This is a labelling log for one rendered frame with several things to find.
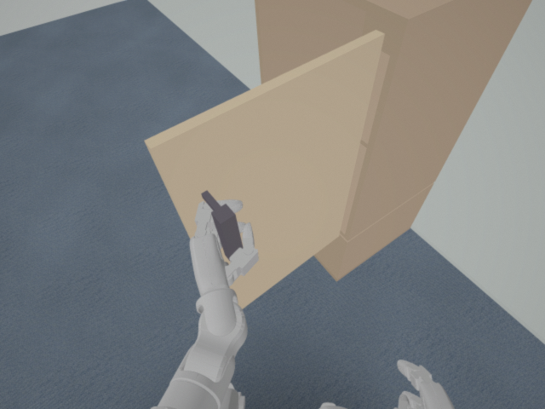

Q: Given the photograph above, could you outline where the handle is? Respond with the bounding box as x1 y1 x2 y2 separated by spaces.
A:
201 191 243 261

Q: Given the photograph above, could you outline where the left robot forearm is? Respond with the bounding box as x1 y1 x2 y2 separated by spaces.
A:
151 288 248 409

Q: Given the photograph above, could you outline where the robot left hand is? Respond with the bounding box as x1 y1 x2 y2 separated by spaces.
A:
190 199 259 296

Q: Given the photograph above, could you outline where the cupboard door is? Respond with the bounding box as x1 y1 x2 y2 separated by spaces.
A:
144 30 385 309

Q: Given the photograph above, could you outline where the left robot thigh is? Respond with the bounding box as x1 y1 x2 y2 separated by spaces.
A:
220 388 245 409

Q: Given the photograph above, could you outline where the robot right hand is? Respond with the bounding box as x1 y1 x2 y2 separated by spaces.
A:
394 360 455 409

